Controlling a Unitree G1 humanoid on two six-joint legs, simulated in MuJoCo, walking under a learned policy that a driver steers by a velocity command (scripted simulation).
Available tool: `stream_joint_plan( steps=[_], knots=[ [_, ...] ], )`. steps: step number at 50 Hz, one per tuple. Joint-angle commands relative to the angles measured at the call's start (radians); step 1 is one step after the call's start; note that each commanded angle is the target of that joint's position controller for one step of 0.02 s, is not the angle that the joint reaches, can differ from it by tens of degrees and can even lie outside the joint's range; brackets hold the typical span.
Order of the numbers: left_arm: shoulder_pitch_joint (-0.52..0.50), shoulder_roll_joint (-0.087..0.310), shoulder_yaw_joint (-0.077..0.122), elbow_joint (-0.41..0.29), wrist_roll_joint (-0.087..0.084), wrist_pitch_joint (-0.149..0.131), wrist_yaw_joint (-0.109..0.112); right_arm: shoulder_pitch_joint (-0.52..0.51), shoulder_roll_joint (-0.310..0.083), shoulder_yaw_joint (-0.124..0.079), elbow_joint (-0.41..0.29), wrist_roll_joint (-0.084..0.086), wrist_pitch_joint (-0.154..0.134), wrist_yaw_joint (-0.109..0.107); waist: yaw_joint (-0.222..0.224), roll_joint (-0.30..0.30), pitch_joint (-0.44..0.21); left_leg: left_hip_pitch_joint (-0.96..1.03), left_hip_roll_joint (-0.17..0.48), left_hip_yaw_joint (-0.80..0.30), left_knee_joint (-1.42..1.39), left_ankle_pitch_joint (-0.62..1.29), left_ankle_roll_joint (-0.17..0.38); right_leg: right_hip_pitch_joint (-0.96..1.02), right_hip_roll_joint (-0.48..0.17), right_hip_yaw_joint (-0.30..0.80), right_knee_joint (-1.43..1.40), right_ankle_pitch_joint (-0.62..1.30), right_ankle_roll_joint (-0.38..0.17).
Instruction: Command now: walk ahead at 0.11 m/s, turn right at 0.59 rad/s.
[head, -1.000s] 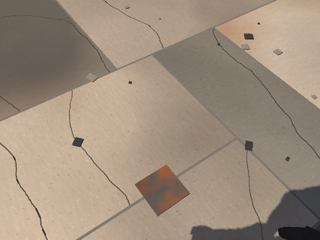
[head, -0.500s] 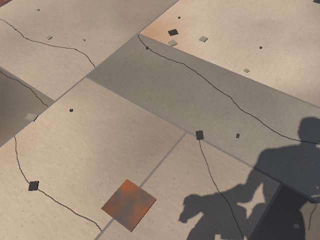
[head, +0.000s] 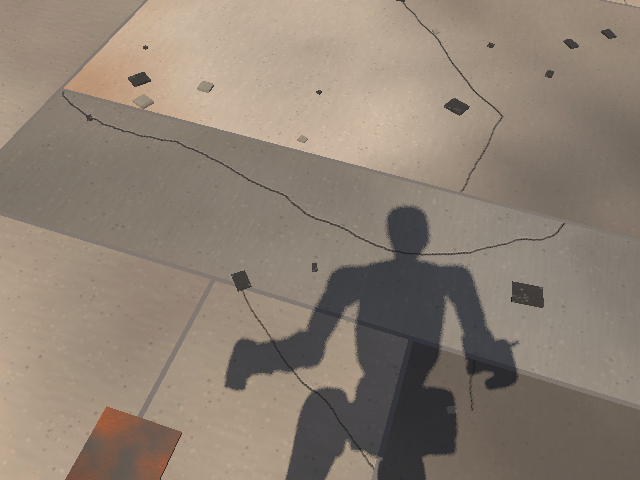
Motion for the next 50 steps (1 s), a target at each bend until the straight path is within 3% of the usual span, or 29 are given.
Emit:
stream_joint_plan(
  steps=[1,4,9,13,15,16,17,18,19,20,21,22,24,26,30,32,35,37,39,40,41,42,43,44,45,46,48,50],
  knots=[
    [0.003,0.078,0.024,-0.067,-0.007,-0.003,-0.01,-0.013,-0.14,-0.025,-0.064,0.013,-0.006,-0.02,-0.023,0.219,-0.051,0.158,0.243,-0.208,-0.209,-0.053,0.171,-0.181,-0.083,-0.052,0.067,0.093,0.036],
    [-0.08,0.06,0.011,-0.11,-0.009,-0.024,-0.023,0.067,-0.171,-0.033,-0.053,0.007,-0.011,-0.027,-0.087,0.218,-0.051,0.25,0.285,-0.22,-0.257,-0.171,0.186,-0.231,-0.121,-0.082,-0.053,0.104,0.042],
    [-0.089,0.02,-0.011,-0.135,0.0,-0.049,-0.046,0.072,-0.216,-0.048,-0.053,0.02,-0.031,-0.004,-0.086,0.203,-0.025,0.19,0.31,-0.114,-0.293,-0.152,0.174,-0.114,-0.166,-0.141,-0.257,0.132,0.001],
    [-0.052,0.028,-0.011,-0.135,-0.004,-0.051,-0.06,0.071,-0.236,-0.057,-0.047,0.04,-0.042,0.027,-0.056,0.196,-0.008,0.104,0.317,-0.032,-0.264,-0.129,0.161,0.054,-0.151,-0.196,-0.403,0.144,-0.054],
    [0.04,0.031,-0.003,-0.104,-0.003,-0.049,-0.061,0.045,-0.226,-0.054,-0.045,0.055,-0.037,0.035,0.008,0.162,-0.024,0.029,0.303,0.031,-0.161,-0.118,0.129,0.22,-0.112,-0.246,-0.517,0.205,-0.09],
    [0.137,0.066,0.018,-0.072,-0.007,-0.046,-0.054,0.056,-0.194,-0.042,-0.043,0.046,-0.039,0.036,0.053,0.122,-0.066,-0.05,0.269,0.09,-0.018,-0.027,0.099,0.383,-0.073,-0.254,-0.535,0.195,-0.117],
    [0.3,0.138,0.052,-0.034,-0.018,-0.046,-0.044,0.049,-0.13,-0.019,-0.055,0.02,-0.043,0.038,0.124,-0.023,-0.132,-0.196,0.192,0.183,0.311,-0.01,0.034,0.592,-0.147,-0.09,-0.6,0.152,-0.172],
    [0.345,0.286,0.072,-0.059,-0.011,-0.065,-0.04,-0.012,-0.052,0.007,-0.155,-0.014,-0.062,0.033,0.104,-0.311,-0.155,-0.589,0.011,0.142,0.687,-0.366,-0.043,0.736,-0.411,0.534,-0.783,-0.058,-0.359],
    [0.325,0.2,0.045,-0.076,-0.006,-0.096,-0.053,-0.055,-0.138,-0.009,-0.159,0.025,-0.087,0.036,0.128,-0.15,-0.159,-0.699,0.029,-0.048,0.82,-0.349,-0.026,0.717,-0.465,0.653,-0.874,-0.172,-0.421],
    [0.276,0.137,0.023,-0.078,0.002,-0.115,-0.057,-0.052,-0.176,-0.018,-0.162,0.052,-0.104,0.047,0.092,-0.137,-0.076,-0.727,0.075,-0.06,0.811,-0.252,0.004,0.659,-0.447,0.551,-0.875,-0.119,-0.394],
    [0.228,0.092,0.009,-0.087,0.004,-0.123,-0.057,-0.025,-0.187,-0.021,-0.137,0.039,-0.113,0.05,0.06,-0.083,-0.034,-0.679,0.109,-0.056,0.756,-0.161,0.014,0.589,-0.397,0.432,-0.859,-0.012,-0.356],
    [0.178,0.078,0.002,-0.096,0.005,-0.119,-0.053,-0.021,-0.186,-0.024,-0.123,0.011,-0.118,0.049,0.035,-0.041,-0.013,-0.628,0.126,-0.056,0.676,-0.09,0.008,0.527,-0.353,0.343,-0.854,0.113,-0.326],
    [0.146,0.076,-0.004,-0.11,0.015,-0.119,-0.04,-0.017,-0.174,-0.025,-0.115,-0.003,-0.113,0.056,0.004,-0.046,-0.017,-0.532,0.116,-0.039,0.587,0.012,-0.014,0.455,-0.299,0.243,-0.872,0.329,-0.304],
    [0.163,0.095,0.002,-0.099,0.01,-0.121,-0.025,-0.04,-0.143,-0.017,-0.118,-0.006,-0.102,0.056,0.002,-0.022,-0.023,-0.511,0.087,-0.02,0.494,0.1,-0.047,0.433,-0.274,0.174,-0.874,0.482,-0.301],
    [0.216,0.099,0.005,-0.057,0.002,-0.118,-0.003,-0.177,-0.087,0.009,-0.154,0.004,-0.099,0.061,0.04,-0.04,0.007,-0.409,0.027,0.0,0.202,0.302,-0.071,0.346,-0.214,0.088,-0.871,0.491,-0.253],
    [0.253,0.09,0.002,-0.026,0.0,-0.122,-0.001,-0.222,-0.072,0.019,-0.161,0.013,-0.103,0.074,0.068,-0.044,0.018,-0.352,0.025,0.009,0.125,0.389,-0.06,0.339,-0.23,0.075,-0.893,0.452,-0.242],
    [0.282,0.083,0.001,0.016,0.0,-0.123,-0.004,-0.261,-0.087,0.017,-0.176,0.024,-0.108,0.086,0.077,-0.05,0.05,-0.375,0.034,0.006,0.056,0.388,-0.014,0.432,-0.277,0.07,-0.879,0.484,-0.231],
    [0.285,0.087,0.003,0.034,0.004,-0.115,-0.004,-0.244,-0.103,0.012,-0.174,0.025,-0.108,0.091,0.064,-0.059,0.043,-0.375,0.029,0.021,0.038,0.314,0.025,0.52,-0.304,0.052,-0.835,0.616,-0.216],
    [0.275,0.108,0.008,0.038,0.01,-0.105,0.0,-0.152,-0.138,-0.006,-0.153,0.02,-0.104,0.085,0.018,-0.084,-0.043,-0.261,-0.027,0.073,0.06,0.199,0.07,0.595,-0.297,0.018,-0.692,1.012,-0.195],
    [0.261,0.109,0.005,0.037,0.016,-0.096,0.002,-0.031,-0.168,-0.023,-0.124,0.019,-0.099,0.077,-0.049,-0.078,-0.131,-0.108,-0.062,0.105,0.049,0.194,0.104,0.596,-0.266,-0.022,-0.524,1.201,-0.175],
    [0.251,0.095,-0.005,0.026,0.025,-0.092,0.005,0.128,-0.193,-0.031,-0.095,0.015,-0.092,0.07,-0.125,-0.05,-0.245,0.173,0.013,0.018,0.089,0.234,0.155,0.441,-0.243,-0.038,-0.297,1.127,-0.147],
    [0.371,0.004,-0.031,0.001,0.032,-0.102,-0.003,0.256,-0.287,-0.054,-0.084,0.0,-0.088,0.068,-0.085,0.198,-0.424,0.587,0.282,-0.476,0.089,0.111,0.346,0.043,-0.092,-0.073,0.145,0.611,-0.063],
    [0.359,0.012,-0.041,0.008,0.033,-0.124,-0.012,0.281,-0.218,-0.041,-0.058,0.034,-0.088,0.077,-0.092,0.294,-0.483,0.687,0.353,-0.816,-0.102,-0.04,0.395,-0.143,0.008,-0.006,0.307,-0.059,-0.04],
    [0.24,0.078,-0.025,-0.025,-0.002,-0.145,-0.023,0.212,-0.178,-0.029,-0.068,0.044,-0.084,0.069,-0.104,0.216,-0.309,0.575,0.332,-0.718,-0.138,-0.167,0.338,-0.256,-0.063,0.034,0.356,-0.021,-0.053],
    [0.141,0.085,-0.031,-0.052,-0.013,-0.165,-0.03,0.159,-0.163,-0.024,-0.086,0.032,-0.076,0.061,-0.098,0.115,-0.195,0.413,0.293,-0.599,-0.166,-0.145,0.299,-0.257,-0.108,0.013,0.3,0.052,-0.067],
    [0.084,0.073,-0.031,-0.066,0.002,-0.178,-0.03,0.118,-0.151,-0.019,-0.092,0.02,-0.073,0.057,-0.067,0.043,-0.097,0.257,0.254,-0.513,-0.191,-0.038,0.286,-0.243,-0.137,-0.01,0.213,0.094,-0.069],
    [0.104,0.057,-0.028,-0.066,0.028,-0.177,-0.028,0.088,-0.135,-0.011,-0.108,0.004,-0.074,0.048,-0.007,0.073,-0.067,0.111,0.196,-0.428,-0.232,0.117,0.281,-0.15,-0.174,-0.017,0.1,0.147,-0.056],
    [0.125,0.03,-0.036,-0.066,0.039,-0.164,-0.025,0.089,-0.137,-0.012,-0.107,0.017,-0.073,0.04,0.014,0.105,-0.06,0.038,0.177,-0.365,-0.253,0.203,0.295,-0.123,-0.184,-0.041,0.006,0.146,-0.024]
  ],
)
